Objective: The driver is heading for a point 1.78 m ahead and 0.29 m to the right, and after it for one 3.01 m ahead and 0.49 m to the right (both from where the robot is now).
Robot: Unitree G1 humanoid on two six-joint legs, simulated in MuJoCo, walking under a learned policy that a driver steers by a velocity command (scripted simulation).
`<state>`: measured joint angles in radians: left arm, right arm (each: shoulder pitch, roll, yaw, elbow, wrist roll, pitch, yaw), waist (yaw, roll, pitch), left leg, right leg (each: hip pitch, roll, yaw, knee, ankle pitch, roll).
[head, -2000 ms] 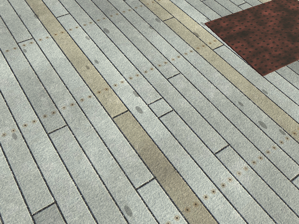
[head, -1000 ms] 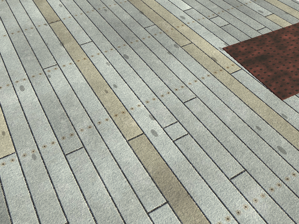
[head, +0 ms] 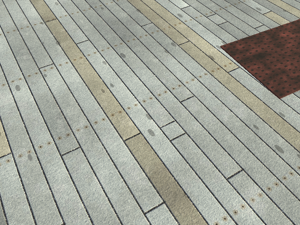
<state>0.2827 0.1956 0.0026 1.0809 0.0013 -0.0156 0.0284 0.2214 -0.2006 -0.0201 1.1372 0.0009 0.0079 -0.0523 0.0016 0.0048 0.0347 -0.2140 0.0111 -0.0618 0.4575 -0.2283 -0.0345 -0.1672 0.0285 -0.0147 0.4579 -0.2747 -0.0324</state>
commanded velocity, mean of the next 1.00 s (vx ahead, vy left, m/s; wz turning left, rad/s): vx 0.20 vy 0.00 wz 0.00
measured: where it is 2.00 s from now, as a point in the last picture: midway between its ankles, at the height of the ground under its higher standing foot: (148, 163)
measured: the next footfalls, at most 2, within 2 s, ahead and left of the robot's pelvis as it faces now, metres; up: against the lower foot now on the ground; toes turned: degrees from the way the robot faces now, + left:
left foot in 0.70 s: +0.12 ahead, +0.16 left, +0.00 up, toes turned +3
right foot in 1.20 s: +0.51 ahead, -0.06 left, +0.00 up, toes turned -2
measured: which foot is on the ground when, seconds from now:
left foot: down 0.00-0.44, up 0.46-0.68, down 0.70-1.00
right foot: down 0.00-0.70, up 0.72-1.00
